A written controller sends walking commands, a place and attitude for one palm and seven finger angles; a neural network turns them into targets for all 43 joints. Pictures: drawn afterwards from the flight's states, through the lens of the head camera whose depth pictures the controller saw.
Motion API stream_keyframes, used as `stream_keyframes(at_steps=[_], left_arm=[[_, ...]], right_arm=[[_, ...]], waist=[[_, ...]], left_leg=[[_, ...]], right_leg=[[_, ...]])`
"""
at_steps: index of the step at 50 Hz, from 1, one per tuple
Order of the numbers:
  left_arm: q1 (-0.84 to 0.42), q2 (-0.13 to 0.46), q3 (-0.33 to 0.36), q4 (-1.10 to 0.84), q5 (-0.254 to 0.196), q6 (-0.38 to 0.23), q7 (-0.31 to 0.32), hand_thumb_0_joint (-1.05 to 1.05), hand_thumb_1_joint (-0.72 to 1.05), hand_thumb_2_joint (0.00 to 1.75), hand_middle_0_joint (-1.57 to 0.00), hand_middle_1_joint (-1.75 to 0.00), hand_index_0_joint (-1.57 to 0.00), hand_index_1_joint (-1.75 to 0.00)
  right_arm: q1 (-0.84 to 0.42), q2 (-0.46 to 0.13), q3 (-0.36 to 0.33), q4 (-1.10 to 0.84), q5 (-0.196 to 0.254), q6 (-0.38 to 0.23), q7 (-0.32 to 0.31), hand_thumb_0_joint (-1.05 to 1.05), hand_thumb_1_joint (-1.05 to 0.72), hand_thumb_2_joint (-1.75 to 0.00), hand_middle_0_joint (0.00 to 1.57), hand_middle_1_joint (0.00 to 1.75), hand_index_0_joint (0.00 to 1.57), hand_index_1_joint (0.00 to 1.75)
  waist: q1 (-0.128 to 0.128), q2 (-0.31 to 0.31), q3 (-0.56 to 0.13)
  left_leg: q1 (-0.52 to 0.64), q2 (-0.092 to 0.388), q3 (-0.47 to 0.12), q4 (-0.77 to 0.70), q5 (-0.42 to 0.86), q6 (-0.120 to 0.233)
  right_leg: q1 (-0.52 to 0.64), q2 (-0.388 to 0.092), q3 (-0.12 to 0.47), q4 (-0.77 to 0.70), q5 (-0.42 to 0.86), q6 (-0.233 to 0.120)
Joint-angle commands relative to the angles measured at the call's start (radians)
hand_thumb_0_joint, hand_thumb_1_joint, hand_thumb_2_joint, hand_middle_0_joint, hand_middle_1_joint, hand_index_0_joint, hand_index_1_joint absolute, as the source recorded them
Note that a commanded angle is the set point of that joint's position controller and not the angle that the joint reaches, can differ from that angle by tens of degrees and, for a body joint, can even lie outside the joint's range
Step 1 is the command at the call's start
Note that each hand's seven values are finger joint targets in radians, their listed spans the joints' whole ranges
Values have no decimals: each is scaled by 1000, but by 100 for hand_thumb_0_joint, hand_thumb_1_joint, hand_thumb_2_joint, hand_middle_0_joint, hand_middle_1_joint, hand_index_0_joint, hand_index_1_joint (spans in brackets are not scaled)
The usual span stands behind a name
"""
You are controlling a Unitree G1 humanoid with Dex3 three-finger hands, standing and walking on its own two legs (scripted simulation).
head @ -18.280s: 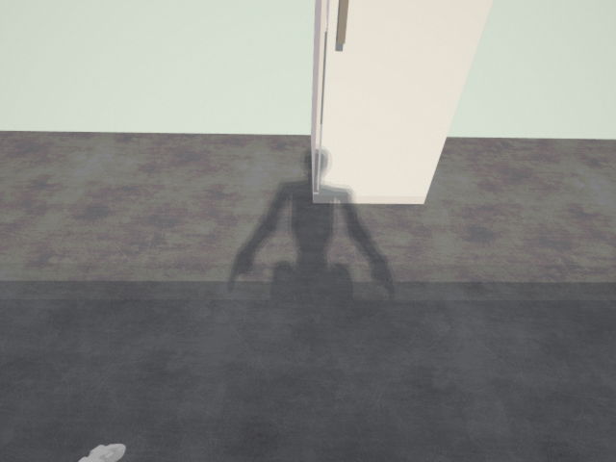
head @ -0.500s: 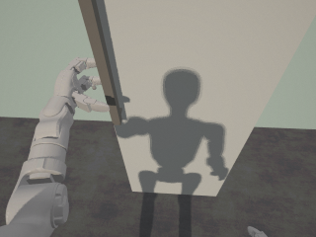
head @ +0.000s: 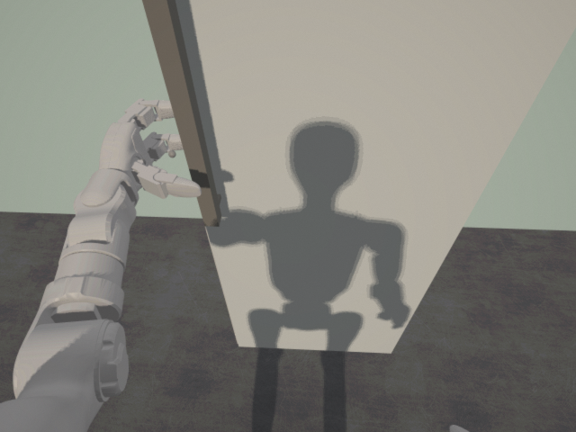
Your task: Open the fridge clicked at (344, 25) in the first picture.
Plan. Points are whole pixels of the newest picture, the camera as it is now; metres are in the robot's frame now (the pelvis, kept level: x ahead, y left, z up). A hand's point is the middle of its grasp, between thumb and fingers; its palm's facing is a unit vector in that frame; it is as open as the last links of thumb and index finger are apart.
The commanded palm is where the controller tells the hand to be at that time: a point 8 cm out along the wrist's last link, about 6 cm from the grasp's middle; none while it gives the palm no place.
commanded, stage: slide the fingers in behind the handle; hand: left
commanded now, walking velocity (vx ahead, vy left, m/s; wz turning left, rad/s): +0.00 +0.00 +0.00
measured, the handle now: (192, 112) +0.48 +0.14 +0.22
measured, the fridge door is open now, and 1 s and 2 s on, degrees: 0 0 0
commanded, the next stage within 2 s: grip the handle and tug to test in 1.64 s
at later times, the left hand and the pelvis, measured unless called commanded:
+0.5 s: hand (187, 157) +0.42 +0.15 +0.19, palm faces -0.03 -1.00 +0.00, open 14.0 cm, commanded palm +0.40 +0.20 +0.18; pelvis -0.01 +0.00 +0.00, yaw +0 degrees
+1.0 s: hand (208, 155) +0.43 +0.12 +0.19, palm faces -0.04 -1.00 +0.01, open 13.9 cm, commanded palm +0.40 +0.18 +0.18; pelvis +0.00 -0.01 +0.00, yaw +0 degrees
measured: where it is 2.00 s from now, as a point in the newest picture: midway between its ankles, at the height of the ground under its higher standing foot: outside the picture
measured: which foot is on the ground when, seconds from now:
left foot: down 0.00-1.00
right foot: down 0.00-1.00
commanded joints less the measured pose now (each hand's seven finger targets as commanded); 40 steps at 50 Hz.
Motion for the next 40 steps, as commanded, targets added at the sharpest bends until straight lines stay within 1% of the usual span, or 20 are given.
stream_keyframes(at_steps=[1, 3, 4, 7, 11, 14, 15, 16, 17, 18, 19, 21, 22, 25, 27, 29, 32, 34, 36, 40], left_arm=[[-480, 226, 51, -253, -9, -71, 5, 0, -50, 30, -30, -120, -30, -120], [-489, 209, 37, -263, -9, -67, 6, 0, -50, 30, -30, -120, -30, -120], [-465, 215, 52, -264, -9, -63, 7, 0, -50, 30, -30, -120, -30, -120], [-437, 165, 15, -298, -19, -55, 6, 0, -50, 30, -30, -120, -30, -120], [-440, 180, 27, -298, -15, -36, 21, 0, -50, 30, -30, -120, -30, -120], [-488, 165, 13, -327, -8, -30, 38, 0, -50, 30, -30, -120, -30, -120], [-499, 144, -3, -334, -9, -31, 40, 0, -50, 30, -30, -120, -30, -120], [-478, 161, 11, -339, -7, -37, 47, 0, -50, 30, -30, -120, -30, -120], [-504, 129, -18, -348, -7, -39, 49, 0, -50, 30, -30, -120, -30, -120], [-488, 150, 7, -324, -6, -34, 54, 0, -50, 30, -30, -120, -30, -120], [-511, 141, -8, -333, -2, -37, 56, 0, -50, 30, -30, -120, -30, -120], [-468, 134, -3, -333, -1, -38, 63, 0, -50, 30, -30, -120, -30, -120], [-470, 119, -17, -328, 0, -35, 63, 0, -50, 30, -30, -120, -30, -120], [-468, 98, -28, -281, 2, -17, 68, 0, -50, 30, -30, -120, -30, -120], [-480, 132, 0, -254, 3, -12, 76, 0, -50, 30, -30, -120, -30, -120], [-507, 102, -26, -246, 6, -11, 78, 0, -50, 30, -30, -120, -30, -120], [-559, 120, -16, -278, 12, -39, 92, 0, -50, 30, -30, -120, -30, -120], [-568, 104, -25, -281, 12, -52, 94, 0, -50, 30, -30, -120, -30, -120], [-549, 140, 3, -262, 16, -67, 96, 0, -50, 30, -30, -120, -30, -120], [-540, 85, -37, -320, 13, -76, 86, 0, -50, 30, -30, -120, -30, -120]], right_arm=[[-39, -141, -51, -138, -1, -48, -13, 0, -90, -90, 20, 30, 20, 30], [-47, -138, -46, -139, 0, -50, -11, 0, -90, -90, 20, 30, 20, 30], [-47, -136, -48, -143, 0, -51, -9, 0, -90, -90, 20, 30, 20, 30], [-61, -133, -47, -152, 4, -54, -7, 0, -90, -90, 20, 30, 20, 30], [-62, -134, -48, -151, 3, -49, -10, 0, -90, -90, 20, 30, 20, 30], [-70, -128, -46, -147, 3, -52, -11, 0, -90, -90, 20, 30, 20, 30], [-71, -126, -45, -144, 2, -54, -10, 0, -90, -90, 20, 30, 20, 30], [-70, -128, -46, -147, 1, -53, -11, 0, -90, -90, 20, 30, 20, 30], [-75, -125, -43, -146, 0, -55, -10, 0, -90, -90, 20, 30, 20, 30], [-72, -124, -44, -142, 0, -56, -10, 0, -90, -90, 20, 30, 20, 30], [-72, -124, -43, -138, -1, -55, -10, 0, -90, -90, 20, 30, 20, 30], [-69, -124, -45, -145, -3, -57, -6, 0, -90, -90, 20, 30, 20, 30], [-77, -122, -43, -142, -1, -54, -5, 0, -90, -90, 20, 30, 20, 30], [-77, -121, -42, -139, 0, -50, -4, 0, -90, -90, 20, 30, 20, 30], [-75, -126, -42, -137, -2, -46, -6, 0, -90, -90, 20, 30, 20, 30], [-79, -120, -39, -138, -2, -46, -7, 0, -90, -90, 20, 30, 20, 30], [-72, -118, -41, -136, -5, -49, -8, 0, -90, -90, 20, 30, 20, 30], [-67, -116, -42, -133, -7, -54, -5, 0, -90, -90, 20, 30, 20, 30], [-53, -121, -44, -126, -10, -54, -6, 0, -90, -90, 20, 30, 20, 30], [-62, -114, -47, -132, -8, -61, 1, 0, -90, -90, 20, 30, 20, 30]], waist=[[2, -7, -306], [0, 2, -295], [9, 8, -303], [6, -4, -290], [3, -28, -264], [-4, -7, -260], [-9, -11, -262], [-1, -12, -271], [-9, 7, -276], [-2, -7, -274], [-9, -1, -278], [5, -3, -302], [1, 10, -293], [-3, -28, -252], [-5, -58, -236], [-10, -55, -227], [-10, -25, -266], [-11, -17, -297], [-5, -40, -314], [-2, -6, -347]], left_leg=[[255, -8, -51, -25, 259, 38], [253, -7, -55, -30, 250, 34], [257, -6, -53, -28, 254, 34], [263, -5, -51, -29, 250, 37], [242, -5, -50, -37, 207, 37], [254, -4, -55, -40, 204, 35], [263, -3, -58, -41, 204, 33], [265, -2, -58, -39, 209, 34], [276, -2, -61, -42, 215, 32], [270, -3, -60, -38, 212, 33], [270, -4, -59, -41, 205, 30], [278, -4, -60, -39, 229, 30], [278, -4, -61, -40, 229, 28], [244, -4, -58, -45, 188, 29], [221, -9, -55, -48, 165, 36], [214, -11, -52, -47, 158, 36], [240, -10, -57, -42, 175, 36], [261, -9, -55, -34, 193, 35], [252, -9, -56, -30, 217, 35], [279, -14, -47, -21, 266, 34]], right_leg=[[-37, 11, 14, -57, 338, -3], [-47, 13, 14, -57, 329, -4], [-44, 13, 16, -57, 332, -6], [-50, 15, 14, -61, 330, -3], [-52, 15, 12, -73, 286, -2], [-70, 16, 14, -74, 277, -3], [-75, 17, 12, -74, 273, -2], [-65, 16, 12, -76, 270, -3], [-70, 16, 10, -72, 275, -4], [-69, 17, 13, -74, 276, -4], [-69, 16, 12, -73, 271, -3], [-51, 16, 8, -70, 287, -5], [-56, 15, 9, -67, 291, -6], [-71, 16, 9, -74, 263, -3], [-62, 13, 14, -84, 253, 1], [-67, 12, 16, -84, 251, 1], [-63, 11, 18, -78, 256, -1], [-63, 14, 19, -72, 275, -2], [-37, 14, 16, -66, 299, -2], [-22, 15, 18, -53, 368, -3]])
